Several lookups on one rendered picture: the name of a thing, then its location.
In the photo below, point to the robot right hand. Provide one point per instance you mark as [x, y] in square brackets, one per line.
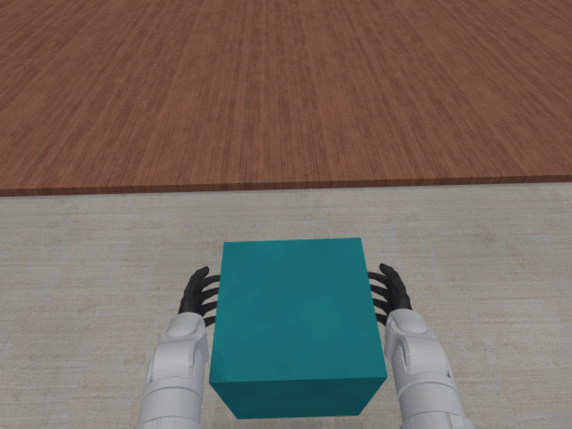
[395, 294]

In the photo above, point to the robot right forearm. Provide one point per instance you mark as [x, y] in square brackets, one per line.
[425, 385]

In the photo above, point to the carton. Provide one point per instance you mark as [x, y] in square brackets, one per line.
[295, 331]

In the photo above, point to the robot left hand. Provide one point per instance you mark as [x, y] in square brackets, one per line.
[194, 298]

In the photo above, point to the robot left forearm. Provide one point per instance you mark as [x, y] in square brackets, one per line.
[174, 386]

